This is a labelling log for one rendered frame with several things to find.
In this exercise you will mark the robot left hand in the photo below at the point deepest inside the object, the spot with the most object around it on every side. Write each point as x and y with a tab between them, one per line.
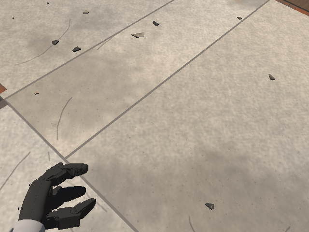
41	198

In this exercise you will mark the robot left forearm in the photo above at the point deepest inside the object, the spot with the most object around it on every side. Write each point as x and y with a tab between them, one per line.
27	225

